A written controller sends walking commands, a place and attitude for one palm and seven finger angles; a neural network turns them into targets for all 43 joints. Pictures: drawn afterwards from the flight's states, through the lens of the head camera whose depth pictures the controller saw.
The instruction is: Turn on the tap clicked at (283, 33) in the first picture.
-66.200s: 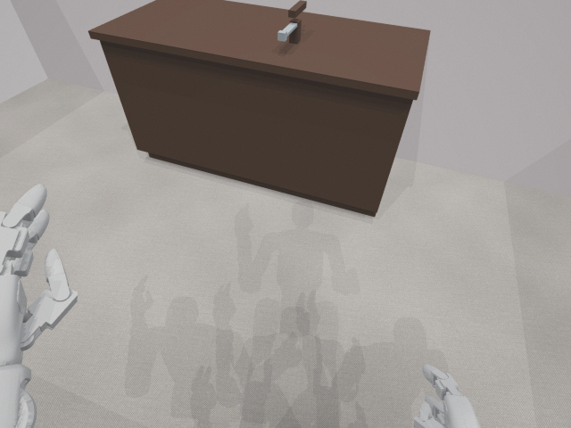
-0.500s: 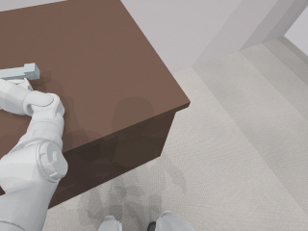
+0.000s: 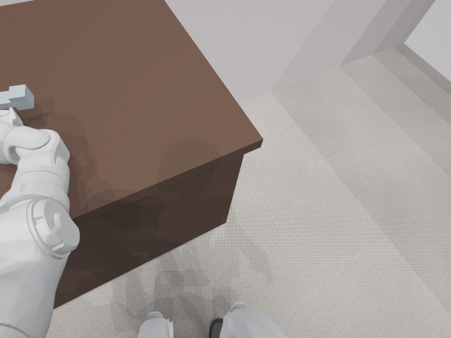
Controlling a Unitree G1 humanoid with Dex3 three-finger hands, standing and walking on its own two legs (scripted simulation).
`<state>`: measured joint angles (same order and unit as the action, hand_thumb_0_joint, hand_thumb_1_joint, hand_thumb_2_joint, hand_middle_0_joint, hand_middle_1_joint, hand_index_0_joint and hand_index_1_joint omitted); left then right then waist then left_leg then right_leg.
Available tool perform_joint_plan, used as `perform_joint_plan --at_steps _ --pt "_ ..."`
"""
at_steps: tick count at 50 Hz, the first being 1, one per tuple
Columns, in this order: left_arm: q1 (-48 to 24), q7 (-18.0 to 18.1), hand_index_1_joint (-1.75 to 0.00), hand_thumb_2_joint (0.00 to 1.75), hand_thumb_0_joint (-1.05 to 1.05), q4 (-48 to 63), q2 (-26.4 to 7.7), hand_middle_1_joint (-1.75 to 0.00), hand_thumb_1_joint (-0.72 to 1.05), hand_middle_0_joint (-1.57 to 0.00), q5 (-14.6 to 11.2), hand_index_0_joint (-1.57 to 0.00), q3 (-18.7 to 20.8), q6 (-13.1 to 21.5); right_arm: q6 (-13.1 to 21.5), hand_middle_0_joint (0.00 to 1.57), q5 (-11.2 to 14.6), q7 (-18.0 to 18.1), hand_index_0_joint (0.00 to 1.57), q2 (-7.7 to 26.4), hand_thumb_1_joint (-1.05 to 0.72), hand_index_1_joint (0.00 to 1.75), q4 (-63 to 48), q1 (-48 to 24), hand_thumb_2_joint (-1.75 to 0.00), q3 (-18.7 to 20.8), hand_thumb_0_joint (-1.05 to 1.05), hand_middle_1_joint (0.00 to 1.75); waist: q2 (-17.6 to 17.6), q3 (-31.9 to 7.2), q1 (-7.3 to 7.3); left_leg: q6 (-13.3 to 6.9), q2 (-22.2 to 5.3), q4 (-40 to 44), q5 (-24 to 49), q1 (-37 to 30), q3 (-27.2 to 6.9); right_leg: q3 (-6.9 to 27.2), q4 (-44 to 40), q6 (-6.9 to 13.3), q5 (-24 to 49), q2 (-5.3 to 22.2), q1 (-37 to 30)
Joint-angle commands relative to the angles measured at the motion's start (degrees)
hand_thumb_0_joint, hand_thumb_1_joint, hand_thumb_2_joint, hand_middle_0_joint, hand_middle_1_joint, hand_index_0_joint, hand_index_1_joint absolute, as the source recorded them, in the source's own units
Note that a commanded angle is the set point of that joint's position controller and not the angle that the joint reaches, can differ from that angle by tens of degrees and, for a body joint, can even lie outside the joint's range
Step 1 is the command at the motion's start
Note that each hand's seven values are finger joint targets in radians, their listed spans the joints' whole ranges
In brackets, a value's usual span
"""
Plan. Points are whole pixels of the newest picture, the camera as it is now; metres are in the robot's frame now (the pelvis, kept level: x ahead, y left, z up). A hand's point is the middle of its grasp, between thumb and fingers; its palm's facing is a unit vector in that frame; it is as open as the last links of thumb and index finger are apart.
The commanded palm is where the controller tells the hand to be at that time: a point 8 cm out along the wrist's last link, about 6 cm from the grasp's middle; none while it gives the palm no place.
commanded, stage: push the lever round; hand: left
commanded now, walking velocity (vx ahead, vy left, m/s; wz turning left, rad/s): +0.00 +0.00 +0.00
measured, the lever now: (21, 97) +0.54 +0.28 +0.08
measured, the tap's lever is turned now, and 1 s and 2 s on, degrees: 79 80 81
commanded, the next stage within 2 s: none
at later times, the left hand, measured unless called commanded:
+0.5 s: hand (13, 114) +0.51 +0.29 +0.07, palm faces +0.89 -0.43 -0.17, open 8.5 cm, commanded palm +0.52 +0.29 +0.07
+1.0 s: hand (13, 113) +0.51 +0.29 +0.07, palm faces +0.89 -0.42 -0.17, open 8.5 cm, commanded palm +0.52 +0.29 +0.07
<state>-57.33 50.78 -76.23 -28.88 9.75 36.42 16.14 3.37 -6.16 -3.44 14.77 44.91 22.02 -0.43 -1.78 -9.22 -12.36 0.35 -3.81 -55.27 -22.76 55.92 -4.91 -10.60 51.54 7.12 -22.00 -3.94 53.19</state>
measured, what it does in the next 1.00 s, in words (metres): stands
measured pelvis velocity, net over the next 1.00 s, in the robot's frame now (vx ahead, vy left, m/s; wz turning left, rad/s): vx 0.00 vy -0.01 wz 0.00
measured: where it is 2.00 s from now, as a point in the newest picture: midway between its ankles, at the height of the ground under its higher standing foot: outside the picture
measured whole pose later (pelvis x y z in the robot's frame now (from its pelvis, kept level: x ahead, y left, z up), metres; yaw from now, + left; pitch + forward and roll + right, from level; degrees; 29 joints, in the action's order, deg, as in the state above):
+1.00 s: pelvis +0.00 -0.01 +0.00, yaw +0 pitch +23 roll -1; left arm -57.4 48.6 -75.3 -30.4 8.0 35.9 13.3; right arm 5.9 -5.2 -2.6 15.4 45.3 21.6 -1.1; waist -2.0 -9.2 -11.4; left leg 0.2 -3.9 -56.0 -23.4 56.6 -5.5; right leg -10.6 52.8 7.7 -22.8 -4.5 54.3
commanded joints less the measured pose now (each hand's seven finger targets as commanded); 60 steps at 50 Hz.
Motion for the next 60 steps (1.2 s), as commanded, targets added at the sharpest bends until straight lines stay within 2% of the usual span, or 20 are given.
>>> perform_joint_plan --at_steps 1,4,6,9,10,14,16,19,22,29,32,39,42,44,48,51,53,56,57,60 --pt "-34.9 -6.3 -0.15 0.90 0.00 16.5 -19.5 -0.15 0.90 -0.15 4.9 -0.15 -6.5 4.8 1.4 0.20 0.2 0.6 0.20 10.4 -0.90 0.30 -1.8 9.5 -0.90 3.0 0.00 0.30 -8.5 -24.3 -2.95 -3.6 2.4 2.7 2.1 -5.5 1.6 17.1 -10.9 -8.7 9.9 4.7 -21.3" --pt "-33.5 -6.7 -0.15 0.90 0.00 14.9 -20.2 -0.15 0.90 -0.15 4.8 -0.15 -6.1 4.0 1.6 0.20 0.4 0.7 0.20 10.4 -0.90 0.30 -1.8 9.2 -0.90 2.9 0.00 0.30 -6.9 -22.5 -2.84 -3.4 2.1 2.2 1.0 -2.6 1.5 18.7 -11.6 -9.0 8.9 5.4 -22.6" --pt "-34.2 -6.9 -0.15 0.90 0.00 15.1 -20.9 -0.15 0.90 -0.15 4.8 -0.15 -6.2 3.8 1.7 0.20 0.6 0.8 0.20 10.6 -0.90 0.30 -1.9 9.2 -0.90 2.8 0.00 0.30 -8.0 -23.0 -2.76 -3.4 2.1 2.1 0.8 -2.5 1.5 18.7 -11.3 -8.9 8.1 5.3 -22.2" --pt "-33.7 -7.3 -0.15 0.90 0.00 14.5 -21.3 -0.15 0.90 -0.15 4.6 -0.15 -6.5 3.1 2.0 0.20 0.9 1.1 0.20 10.7 -0.90 0.30 -1.8 8.9 -0.90 2.8 0.00 0.30 -6.6 -22.7 -2.77 -3.3 1.8 1.7 -0.2 -1.0 1.4 19.9 -11.8 -9.1 5.7 5.9 -22.6" --pt "-34.2 -7.5 -0.15 0.90 0.00 14.4 -21.2 -0.15 0.90 -0.15 4.5 -0.15 -6.6 3.1 2.0 0.20 1.0 1.2 0.20 10.7 -0.90 0.30 -1.5 9.0 -0.90 2.8 0.00 0.30 -7.9 -22.4 -2.90 -3.4 1.8 2.1 0.0 -2.0 1.4 19.1 -11.7 -8.9 5.8 5.5 -21.6" --pt "-34.2 -7.5 -0.15 0.90 0.00 14.9 -20.9 -0.15 0.90 -0.15 4.1 -0.15 -7.1 2.8 2.6 0.20 1.1 1.4 0.20 10.8 -0.90 0.30 -1.7 8.9 -0.90 2.6 0.00 0.30 -7.5 -22.6 -2.76 -3.4 1.7 2.1 -0.4 -2.2 1.5 19.1 -11.9 -9.0 4.5 5.4 -21.0" --pt "-34.8 -7.5 -0.15 0.90 0.00 15.3 -20.2 -0.15 0.90 -0.15 4.0 -0.15 -7.6 3.1 2.8 0.20 1.1 1.4 0.20 10.9 -0.90 0.30 -1.3 9.5 -0.90 2.7 0.00 0.30 -8.2 -23.1 -2.92 -3.5 1.7 2.7 0.2 -4.5 1.4 17.1 -11.1 -8.6 4.7 4.5 -19.2" --pt "-35.1 -7.3 -0.15 0.90 0.00 16.4 -20.2 -0.15 0.90 -0.15 3.6 -0.15 -7.4 3.3 3.2 0.20 1.0 1.4 0.20 10.9 -0.90 0.30 -1.3 9.6 -0.90 2.7 0.00 0.30 -8.1 -24.2 -2.75 -3.4 1.8 2.5 0.6 -4.6 1.4 17.9 -11.2 -8.8 6.5 4.8 -20.4" --pt "-35.4 -7.3 -0.15 0.90 0.00 16.5 -17.7 -0.15 0.90 -0.15 3.5 -0.15 -9.1 3.2 3.4 0.20 0.9 1.1 0.20 10.9 -0.90 0.30 -0.9 9.8 -0.90 2.7 0.00 0.30 -9.8 -23.5 -3.11 -3.5 1.8 3.4 1.0 -7.5 1.3 15.9 -10.7 -8.3 5.9 3.9 -17.4" --pt "-33.1 -7.6 -0.15 0.90 0.00 15.6 -20.0 -0.15 0.90 -0.15 3.1 -0.15 -6.8 2.3 3.4 0.20 1.0 1.4 0.20 10.8 -0.90 0.30 -1.1 9.6 -0.90 2.5 0.00 0.30 -5.8 -23.4 -2.64 -3.1 1.7 1.5 1.0 -1.1 1.5 20.0 -11.1 -9.5 11.2 6.1 -24.1" --pt "-34.1 -7.9 -0.15 0.90 0.00 16.4 -19.3 -0.15 0.90 -0.15 3.5 -0.15 -7.8 2.4 3.3 0.20 1.1 1.4 0.20 10.8 -0.90 0.30 -1.0 10.0 -0.90 2.7 0.00 0.30 -7.5 -23.8 -2.98 -3.4 1.9 2.2 1.9 -3.9 1.6 17.8 -10.5 -9.1 11.1 5.1 -21.8" --pt "-33.3 -8.2 -0.15 0.90 0.00 16.5 -18.9 -0.15 0.90 -0.15 3.2 -0.15 -7.9 2.3 3.5 0.20 1.1 1.4 0.20 10.8 -0.90 0.30 -1.2 9.7 -0.90 2.6 0.00 0.30 -6.4 -23.5 -2.78 -3.3 1.9 2.0 1.4 -3.0 1.6 18.5 -10.7 -9.3 10.7 5.4 -22.5" --pt "-33.5 -8.1 -0.15 0.90 0.00 17.2 -20.4 -0.15 0.90 -0.15 3.2 -0.15 -6.7 2.5 3.4 0.20 1.0 1.4 0.20 10.8 -0.90 0.30 -1.0 10.1 -0.90 2.6 0.00 0.30 -6.7 -24.4 -2.58 -3.3 1.9 1.6 1.9 -2.5 1.5 18.6 -10.3 -9.3 12.6 5.6 -23.6" --pt "-33.0 -8.2 -0.15 0.90 0.00 16.6 -18.7 -0.15 0.90 -0.15 3.1 -0.15 -7.8 2.2 3.6 0.20 1.1 1.3 0.20 10.7 -0.90 0.30 -1.1 9.6 -0.90 2.6 0.00 0.30 -7.1 -22.8 -2.76 -3.3 1.9 1.9 1.7 -3.0 1.7 18.5 -10.7 -9.3 11.6 5.4 -22.4" --pt "-33.3 -8.3 -0.15 0.90 0.00 16.9 -20.1 -0.15 0.90 -0.15 2.9 -0.15 -7.0 2.1 3.5 0.20 1.1 1.5 0.20 10.9 -0.90 0.30 -1.1 9.9 -0.90 2.6 0.00 0.30 -6.5 -24.2 -2.74 -3.3 1.9 1.8 1.5 -2.9 1.6 18.7 -10.6 -9.4 11.5 5.5 -23.0" --pt "-33.8 -8.3 -0.15 0.90 0.00 17.4 -18.9 -0.15 0.90 -0.15 3.0 -0.15 -7.7 2.3 3.5 0.20 1.0 1.3 0.20 10.8 -0.90 0.30 -0.9 10.3 -0.90 2.6 0.00 0.30 -8.9 -23.9 -2.72 -3.3 1.9 2.2 2.6 -4.9 1.5 17.3 -9.9 -9.0 12.5 4.9 -21.4" --pt "-32.9 -8.3 -0.15 0.90 0.00 16.8 -19.3 -0.15 0.90 -0.15 2.8 -0.15 -7.0 2.2 3.6 0.20 0.9 1.2 0.20 10.8 -0.90 0.30 -1.0 10.2 -0.90 2.5 0.00 0.30 -6.7 -23.8 -2.63 -3.3 1.9 1.6 2.1 -3.1 1.5 18.5 -10.3 -9.4 13.2 5.5 -23.0" --pt "-33.7 -8.5 -0.15 0.90 0.00 17.7 -18.6 -0.15 0.90 -0.15 2.9 -0.15 -7.8 2.2 3.6 0.20 0.9 1.2 0.20 10.7 -0.90 0.30 -1.0 10.0 -0.90 2.6 0.00 0.30 -8.9 -24.3 -2.75 -3.3 2.0 1.6 2.2 -3.9 1.6 18.2 -10.2 -9.2 12.6 5.2 -22.0" --pt "-33.8 -8.3 -0.15 0.90 0.00 17.6 -19.4 -0.15 0.90 -0.15 3.0 -0.15 -7.1 2.3 3.5 0.20 0.8 1.3 0.20 10.8 -0.90 0.30 -0.7 10.4 -0.90 2.6 0.00 0.30 -7.7 -24.4 -2.74 -3.3 1.9 1.9 2.1 -4.2 1.4 17.7 -10.1 -9.2 12.2 5.1 -22.1" --pt "-33.9 -8.3 -0.15 0.90 0.00 17.9 -18.9 -0.15 0.90 -0.15 2.9 -0.15 -7.2 2.4 3.6 0.20 0.8 1.2 0.20 10.7 -0.90 0.30 -0.6 10.4 -0.90 2.6 0.00 0.30 -8.3 -24.6 -2.59 -3.4 2.0 1.7 2.3 -4.3 1.5 17.7 -10.0 -9.0 12.3 5.0 -21.8"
